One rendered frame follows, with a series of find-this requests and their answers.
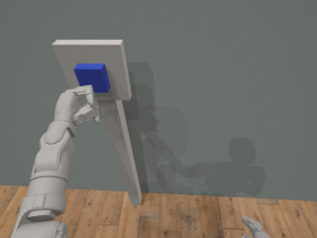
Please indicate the panel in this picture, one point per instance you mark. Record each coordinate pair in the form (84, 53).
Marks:
(111, 52)

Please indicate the left robot upper arm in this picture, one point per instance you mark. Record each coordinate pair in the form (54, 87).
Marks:
(46, 229)

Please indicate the left robot hand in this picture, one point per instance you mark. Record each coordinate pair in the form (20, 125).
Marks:
(68, 109)

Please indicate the right robot hand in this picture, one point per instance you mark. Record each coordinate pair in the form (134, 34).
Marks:
(255, 228)

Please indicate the left robot forearm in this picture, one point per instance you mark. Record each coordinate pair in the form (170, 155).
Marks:
(46, 193)

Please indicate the button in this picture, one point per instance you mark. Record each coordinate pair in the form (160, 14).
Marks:
(94, 74)

